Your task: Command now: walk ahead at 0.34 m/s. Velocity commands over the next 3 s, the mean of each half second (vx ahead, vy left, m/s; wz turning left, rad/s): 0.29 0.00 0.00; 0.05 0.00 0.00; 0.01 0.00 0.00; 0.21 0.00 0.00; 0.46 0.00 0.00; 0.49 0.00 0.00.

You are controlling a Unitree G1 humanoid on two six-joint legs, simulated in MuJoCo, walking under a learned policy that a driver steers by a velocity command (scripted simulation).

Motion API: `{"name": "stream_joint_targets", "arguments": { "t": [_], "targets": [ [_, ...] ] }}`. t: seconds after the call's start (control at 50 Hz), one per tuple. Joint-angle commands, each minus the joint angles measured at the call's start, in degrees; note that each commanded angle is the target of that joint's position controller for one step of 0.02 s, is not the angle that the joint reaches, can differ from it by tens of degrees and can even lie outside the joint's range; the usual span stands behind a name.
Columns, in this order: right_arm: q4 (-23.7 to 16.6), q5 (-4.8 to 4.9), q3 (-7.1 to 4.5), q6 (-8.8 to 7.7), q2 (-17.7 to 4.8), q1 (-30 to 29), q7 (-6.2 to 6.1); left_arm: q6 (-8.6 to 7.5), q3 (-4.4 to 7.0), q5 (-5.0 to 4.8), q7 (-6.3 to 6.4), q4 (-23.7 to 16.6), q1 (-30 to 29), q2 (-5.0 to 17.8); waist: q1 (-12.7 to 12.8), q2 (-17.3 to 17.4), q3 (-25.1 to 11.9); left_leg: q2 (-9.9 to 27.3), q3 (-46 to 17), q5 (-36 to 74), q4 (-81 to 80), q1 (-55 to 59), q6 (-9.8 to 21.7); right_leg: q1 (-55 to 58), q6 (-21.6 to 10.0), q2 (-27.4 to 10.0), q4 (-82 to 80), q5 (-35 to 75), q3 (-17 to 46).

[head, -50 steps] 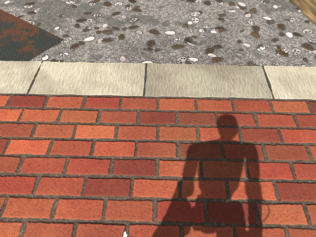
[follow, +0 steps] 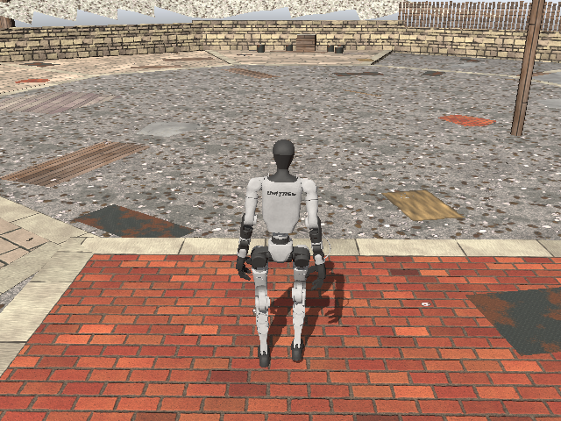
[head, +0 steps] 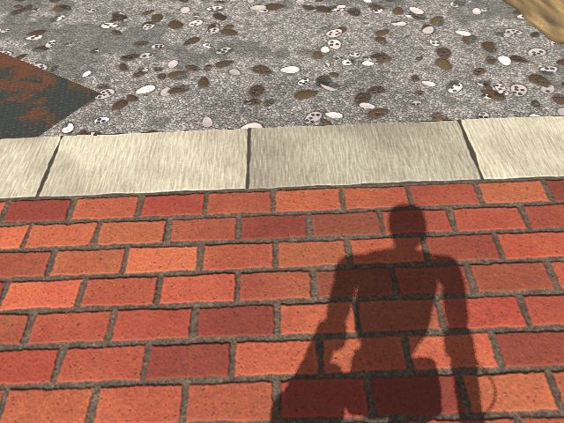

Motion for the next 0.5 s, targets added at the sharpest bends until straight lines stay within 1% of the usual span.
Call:
{"name": "stream_joint_targets", "arguments": {
  "t": [0.02, 0.04, 0.06, 0.08, 0.1, 0.12, 0.14, 0.16, 0.18, 0.2, 0.22, 0.24, 0.26, 0.28, 0.3, 0.32, 0.36, 0.38, 0.4, 0.42, 0.46, 0.48, 0.5],
  "targets": [
    [-2.7, 0.52, -1.15, -1.39, -6.8, -2.0, 0.03, -1.51, 0.86, -0.65, -0.62, -3.4, 0.6, 1.7, 3.3, 3.3, 8.5, 14.8, -14.7, -15.2, -13.0, -8.8, 7.8, 0.1, -0.2, -0.4, -6.9, 3.4, -0.3],
    [-3.0, 0.94, -1.25, -1.43, -6.9, -3.1, 0.11, -1.55, 0.91, -0.83, -0.56, -2.5, 3.4, 0.9, 4.8, 3.1, 8.3, 13.2, -12.2, -16.0, -10.7, -12.6, 7.3, 6.8, -0.2, 1.0, -12.3, 7.9, -2.4],
    [-3.1, 0.99, -1.33, -1.41, -6.8, -3.4, 0.23, -1.51, 1.21, -0.91, -0.37, -1.1, 7.0, 1.0, 5.9, 2.3, 8.2, 11.4, -10.4, -17.6, -7.1, -16.8, 6.9, 13.7, 0.1, 2.8, -15.5, 9.3, -3.8],
    [-3.6, 0.61, -1.06, -1.60, -5.7, -3.8, 0.37, -1.64, 1.72, -0.68, -0.04, 0.3, 11.3, 2.0, 7.3, 0.1, 7.5, 9.1, -8.2, -18.9, -1.2, -21.5, 6.0, 20.5, 0.1, 2.6, -18.2, 6.9, -2.5],
    [-5.1, 0.24, -0.13, -2.07, -2.5, -5.8, 0.77, -2.14, 2.65, 0.11, 0.52, 1.2, 17.0, 5.6, 9.9, -9.5, 6.8, 4.2, -2.2, -15.4, 14.4, -27.7, 3.9, 25.8, -1.0, -7.7, -27.1, -3.2, 12.0],
    [-7.7, 0.16, 0.66, -2.41, 0.3, -6.7, 1.42, -1.97, 4.03, -0.28, 0.72, 1.5, 22.2, 11.6, 10.4, -19.6, 6.2, -1.3, 2.9, -16.0, 31.0, -37.8, 2.3, 27.9, -5.8, -20.5, -38.8, -22.7, 36.7],
    [-8.3, -1.65, -0.25, -2.26, -3.7, -6.6, 2.12, -1.18, 3.97, -0.19, 1.02, 1.5, 18.3, 11.0, 7.0, -13.9, 10.0, 2.4, -1.4, -14.3, 40.7, -38.4, 3.3, 20.1, -8.9, -23.0, -39.7, -27.3, 41.4],
    [-8.9, -1.70, -0.32, -2.43, -3.9, -8.6, 2.79, -1.40, 3.31, -0.47, 0.62, -0.9, 11.9, 8.9, 4.1, -7.4, 12.6, 4.6, -3.3, -8.4, 43.1, -38.5, 3.3, 15.4, -8.3, -20.7, -39.6, -22.2, 36.3],
    [-8.6, -1.08, -0.14, -2.77, -2.9, -8.5, 3.20, -2.02, 3.06, -0.73, 0.31, -2.0, 8.6, 8.2, 2.6, -4.8, 12.1, 5.8, -4.1, -3.4, 42.2, -36.5, 2.7, 13.8, -7.0, -17.8, -39.7, -13.2, 29.7],
    [-8.2, -0.79, -0.28, -2.95, -2.8, -8.1, 3.45, -2.67, 2.70, -0.93, 0.38, -2.6, 7.3, 7.2, 1.5, -3.7, 10.8, 6.4, -3.9, 0.0, 40.7, -34.4, 1.9, 14.1, -5.9, -15.4, -39.8, -4.4, 24.5],
    [-7.6, -0.90, -0.46, -2.74, -3.1, -7.8, 3.54, -3.27, 2.12, -0.97, 0.67, -2.3, 7.6, 5.7, 1.1, -2.9, 10.0, 6.4, -2.9, 2.2, 39.6, -33.1, 1.0, 15.0, -5.0, -13.5, -39.0, 6.8, 19.2],
    [-7.2, -0.85, -0.52, -2.40, -2.8, -7.3, 3.42, -3.66, 1.72, -0.94, 0.88, -1.5, 9.0, 4.9, 0.8, -2.9, 9.0, 5.7, -1.7, 3.5, 39.3, -32.3, 0.4, 16.2, -4.6, -12.0, -37.1, 20.1, 14.8],
    [-7.1, -0.73, -0.56, -2.06, -2.5, -7.3, 3.16, -3.91, 1.42, -0.95, 1.04, -0.6, 10.8, 4.7, 0.4, -3.9, 8.1, 5.0, -0.6, 3.7, 38.8, -31.9, -0.1, 17.6, -4.3, -11.3, -34.3, 35.5, 11.4],
    [-7.3, -0.57, -0.53, -1.72, -2.2, -8.1, 2.85, -3.99, 1.12, -0.89, 1.13, 0.1, 12.2, 4.5, 0.3, -4.5, 7.1, 4.2, 0.3, 3.8, 37.9, -31.5, -0.6, 18.4, -4.0, -10.6, -31.8, 47.6, 8.3],
    [-7.9, -0.34, -0.34, -1.44, -1.6, -9.8, 2.57, -3.93, 0.82, -0.79, 1.23, 0.6, 13.1, 4.4, 0.5, -5.5, 6.6, 3.5, 1.2, 4.3, 36.0, -31.0, -1.0, 18.4, -3.7, -10.0, -30.3, 54.4, 6.2],
    [-8.8, -0.11, -0.07, -1.29, -1.2, -12.5, 2.37, -3.82, 0.53, -0.71, 1.34, 0.8, 13.4, 4.3, 1.0, -6.4, 6.7, 2.9, 2.0, 5.1, 32.7, -30.1, -1.2, 17.7, -3.3, -9.3, -29.5, 58.0, 4.7],
    [-10.7, 0.30, 0.65, -1.21, -0.5, -18.1, 2.05, -3.61, -0.02, -0.69, 1.68, 0.9, 12.8, 4.1, 1.9, -8.0, 7.4, 1.4, 3.9, 7.8, 23.6, -25.8, -1.2, 15.1, -2.4, -7.5, -28.3, 61.1, 2.1],
    [-11.0, 0.45, 0.94, -1.20, -0.4, -19.6, 1.86, -3.54, -0.10, -0.65, 1.85, 1.2, 13.1, 4.3, 2.4, -8.9, 7.2, 0.4, 4.8, 9.0, 19.8, -23.3, -1.0, 14.8, -2.2, -7.1, -27.2, 62.1, 1.6],
    [-10.8, 0.52, 1.09, -1.20, -0.8, -19.6, 1.62, -3.49, -0.05, -0.56, 1.99, 1.5, 13.5, 4.9, 2.6, -9.7, 6.5, -0.3, 5.1, 9.6, 17.5, -20.9, -0.6, 15.1, -2.3, -7.3, -25.7, 63.4, 1.7],
    [-10.3, 0.57, 1.08, -1.28, -1.5, -18.3, 1.36, -3.46, 0.02, -0.53, 2.10, 1.7, 13.5, 5.4, 2.2, -10.2, 5.5, -0.7, 4.9, 9.9, 16.2, -18.3, 0.1, 15.6, -2.5, -8.0, -23.8, 64.9, 2.1],
    [-8.2, 0.58, 0.59, -1.75, -3.3, -12.6, 0.75, -3.57, 0.22, -0.76, 2.29, 1.5, 11.6, 6.2, -0.2, -10.1, 3.1, -1.6, 3.8, 9.8, 13.4, -12.2, 2.0, 16.9, -2.7, -9.2, -18.2, 68.1, 3.5],
    [-6.6, 0.39, 0.25, -2.28, -3.9, -8.4, 0.47, -3.47, 0.40, -1.09, 2.20, 1.4, 10.0, 6.6, -2.6, -8.5, 1.9, -1.6, 3.5, 13.4, 8.1, -7.7, 2.8, 17.3, -2.4, -8.7, -12.8, 65.9, 3.2],
    [-5.1, -0.32, -0.18, -3.11, -5.1, -3.9, 0.28, -3.45, 0.46, -1.56, 2.00, 1.4, 9.7, 6.7, -4.6, -6.3, -0.3, 1.3, 1.0, 23.8, 2.9, -0.1, 3.4, 14.5, -1.3, -7.0, -5.7, 56.5, 2.9]
  ]
}}
Next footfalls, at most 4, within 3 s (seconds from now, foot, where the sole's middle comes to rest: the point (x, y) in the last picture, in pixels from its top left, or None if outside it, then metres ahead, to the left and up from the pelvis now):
0.10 right None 0.08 -0.11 -0.78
0.50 left None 0.34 0.03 -0.78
0.82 right None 0.29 -0.16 -0.78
1.94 left None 0.45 0.07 -0.78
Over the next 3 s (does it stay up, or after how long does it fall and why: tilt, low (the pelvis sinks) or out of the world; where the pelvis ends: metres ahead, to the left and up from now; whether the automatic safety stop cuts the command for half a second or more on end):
stays up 0.94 0.00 -0.02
